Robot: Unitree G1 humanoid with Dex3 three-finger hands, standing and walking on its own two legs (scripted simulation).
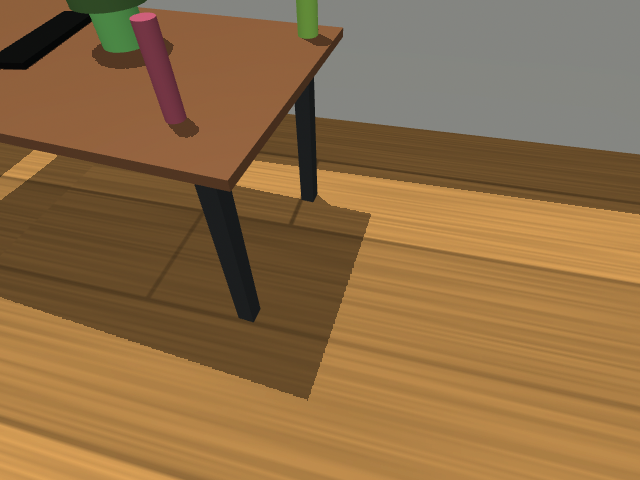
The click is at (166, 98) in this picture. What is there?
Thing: slim round
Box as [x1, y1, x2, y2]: [129, 12, 186, 123]
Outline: 135,14 129,18 165,121 168,123 178,123 184,120 186,116 155,14 148,12
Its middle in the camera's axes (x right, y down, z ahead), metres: -0.36 -0.38 +0.89
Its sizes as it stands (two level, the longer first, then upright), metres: 0.053 0.053 0.235
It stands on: a support 0.74 m high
